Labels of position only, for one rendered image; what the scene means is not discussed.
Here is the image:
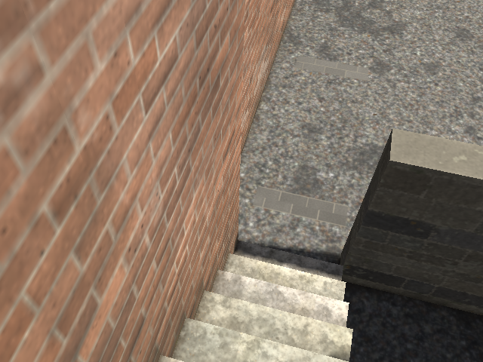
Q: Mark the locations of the stairs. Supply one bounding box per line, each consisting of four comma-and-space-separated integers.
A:
158, 240, 353, 362

